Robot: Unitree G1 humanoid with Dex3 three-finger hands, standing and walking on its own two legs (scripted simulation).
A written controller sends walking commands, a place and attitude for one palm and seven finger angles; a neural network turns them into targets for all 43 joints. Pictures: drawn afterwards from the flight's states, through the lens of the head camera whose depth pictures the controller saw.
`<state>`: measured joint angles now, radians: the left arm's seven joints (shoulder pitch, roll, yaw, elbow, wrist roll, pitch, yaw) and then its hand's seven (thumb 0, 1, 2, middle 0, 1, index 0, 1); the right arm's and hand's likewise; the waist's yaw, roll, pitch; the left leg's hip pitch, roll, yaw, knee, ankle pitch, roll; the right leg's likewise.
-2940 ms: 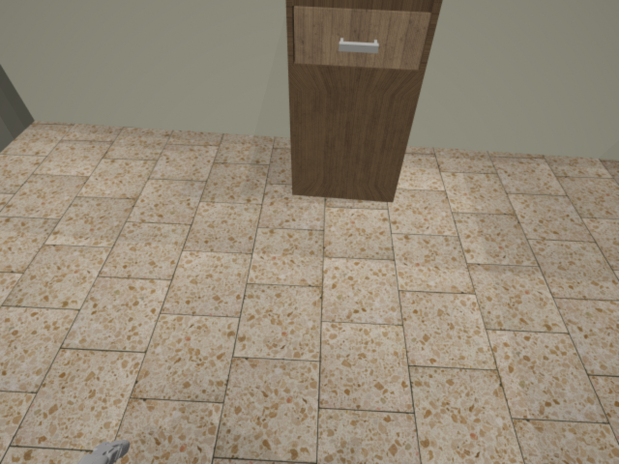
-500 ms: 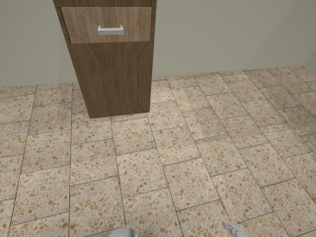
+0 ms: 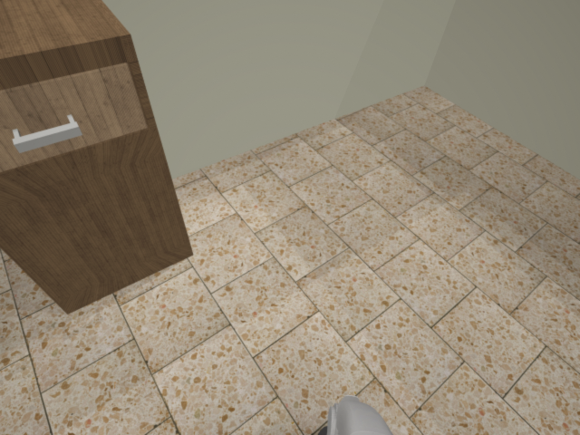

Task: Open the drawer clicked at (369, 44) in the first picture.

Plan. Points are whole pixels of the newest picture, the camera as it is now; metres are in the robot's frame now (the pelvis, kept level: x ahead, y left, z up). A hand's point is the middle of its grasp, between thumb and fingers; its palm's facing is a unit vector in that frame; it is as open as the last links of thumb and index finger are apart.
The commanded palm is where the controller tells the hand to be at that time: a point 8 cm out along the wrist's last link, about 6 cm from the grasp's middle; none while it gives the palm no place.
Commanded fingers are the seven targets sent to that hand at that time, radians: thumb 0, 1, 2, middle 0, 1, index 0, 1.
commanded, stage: walk to a spot facing it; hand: left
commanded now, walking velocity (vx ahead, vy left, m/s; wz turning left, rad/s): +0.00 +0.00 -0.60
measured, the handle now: (46, 131) +0.73 +0.56 -0.04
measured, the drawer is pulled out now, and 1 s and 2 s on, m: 0.00 0.00 0.00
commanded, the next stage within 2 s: turn to face it in 0.10 s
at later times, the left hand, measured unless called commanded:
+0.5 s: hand (191, 374) +0.25 +0.17 -0.17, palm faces -0.03 -0.98 -0.19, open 7.3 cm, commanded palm none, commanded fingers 0.00 0.90 0.90 -0.20 -0.30 -0.20 -0.30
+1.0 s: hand (147, 393) +0.22 +0.23 -0.16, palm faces +0.22 -0.94 -0.26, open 7.4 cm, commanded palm none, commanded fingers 0.00 0.90 0.90 -0.20 -0.30 -0.20 -0.30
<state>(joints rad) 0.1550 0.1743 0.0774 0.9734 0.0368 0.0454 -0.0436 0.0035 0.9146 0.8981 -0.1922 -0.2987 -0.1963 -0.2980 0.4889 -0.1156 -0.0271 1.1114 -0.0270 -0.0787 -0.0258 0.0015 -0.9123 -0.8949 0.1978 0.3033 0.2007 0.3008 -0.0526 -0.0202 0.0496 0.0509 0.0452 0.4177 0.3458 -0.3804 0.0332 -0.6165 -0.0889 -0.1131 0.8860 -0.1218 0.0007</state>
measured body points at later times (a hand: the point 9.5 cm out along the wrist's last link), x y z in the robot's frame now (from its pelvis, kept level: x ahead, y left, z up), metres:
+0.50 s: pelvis +0.15 -0.01 -0.01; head +0.15 +0.00 +0.44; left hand +0.25 +0.22 -0.15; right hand +0.20 -0.24 -0.15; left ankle +0.20 +0.11 -0.71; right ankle +0.15 -0.10 -0.74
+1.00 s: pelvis +0.16 +0.00 +0.01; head +0.20 +0.02 +0.45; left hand +0.20 +0.28 -0.14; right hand +0.24 -0.24 -0.14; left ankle +0.20 +0.10 -0.74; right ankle +0.16 -0.17 -0.68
